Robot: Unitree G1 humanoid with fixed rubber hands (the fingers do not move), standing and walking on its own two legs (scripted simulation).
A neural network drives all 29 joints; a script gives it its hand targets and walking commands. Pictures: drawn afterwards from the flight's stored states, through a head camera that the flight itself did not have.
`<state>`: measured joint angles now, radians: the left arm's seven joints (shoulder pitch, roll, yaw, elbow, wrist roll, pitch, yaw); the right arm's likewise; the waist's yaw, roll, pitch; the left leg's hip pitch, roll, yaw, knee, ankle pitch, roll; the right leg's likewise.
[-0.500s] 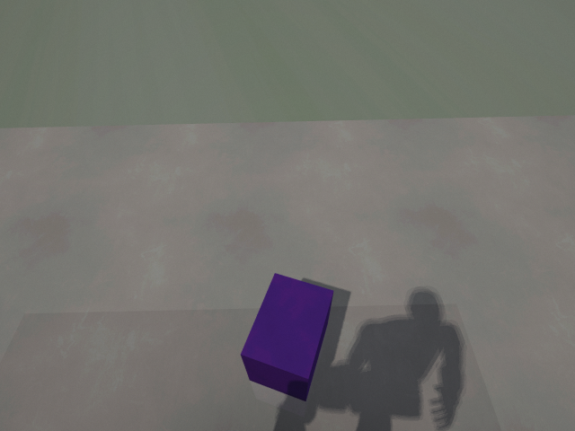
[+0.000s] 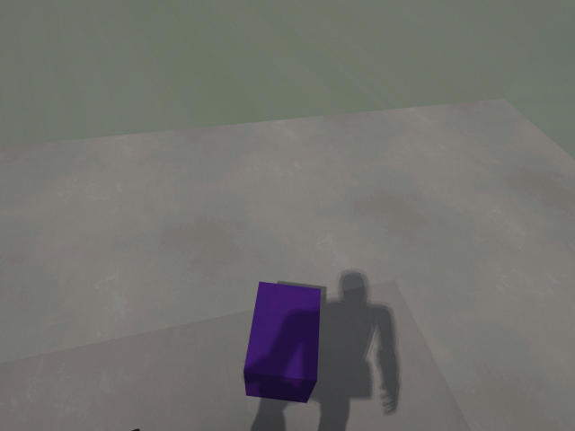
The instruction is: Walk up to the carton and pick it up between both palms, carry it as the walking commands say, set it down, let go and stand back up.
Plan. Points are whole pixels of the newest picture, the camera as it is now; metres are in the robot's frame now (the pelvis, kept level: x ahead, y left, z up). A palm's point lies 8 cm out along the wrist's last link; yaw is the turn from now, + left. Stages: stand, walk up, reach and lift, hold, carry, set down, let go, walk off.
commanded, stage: walk up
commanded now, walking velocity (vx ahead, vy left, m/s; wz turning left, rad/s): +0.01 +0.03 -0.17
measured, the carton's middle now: (283, 342) +0.47 -0.03 -0.65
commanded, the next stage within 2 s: stand in 0.74 s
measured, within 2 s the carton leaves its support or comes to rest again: neither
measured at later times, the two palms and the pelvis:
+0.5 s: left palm out of the picture +0.00 +0.23 -0.15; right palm out of the picture +0.08 -0.23 -0.15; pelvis +0.03 +0.01 -0.01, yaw -1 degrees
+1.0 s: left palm out of the picture +0.04 +0.26 -0.15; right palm out of the picture +0.03 -0.20 -0.14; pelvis +0.05 +0.03 +0.00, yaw -2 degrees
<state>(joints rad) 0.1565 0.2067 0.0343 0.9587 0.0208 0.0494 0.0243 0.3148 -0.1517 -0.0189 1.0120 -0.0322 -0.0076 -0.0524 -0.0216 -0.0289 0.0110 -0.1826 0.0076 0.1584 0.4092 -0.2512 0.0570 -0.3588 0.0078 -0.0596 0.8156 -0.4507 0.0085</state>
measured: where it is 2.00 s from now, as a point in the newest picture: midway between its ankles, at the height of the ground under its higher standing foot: outside the picture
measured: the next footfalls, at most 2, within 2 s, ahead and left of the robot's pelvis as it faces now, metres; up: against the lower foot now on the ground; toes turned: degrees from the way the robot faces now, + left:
right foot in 0.22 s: +0.00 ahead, -0.11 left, +0.00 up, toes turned -6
left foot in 0.50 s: +0.12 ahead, +0.13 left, +0.00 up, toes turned -18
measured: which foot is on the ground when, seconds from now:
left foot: down 0.00-0.22, up 0.24-0.48, down 0.50-1.00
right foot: up 0.00-0.20, down 0.22-1.00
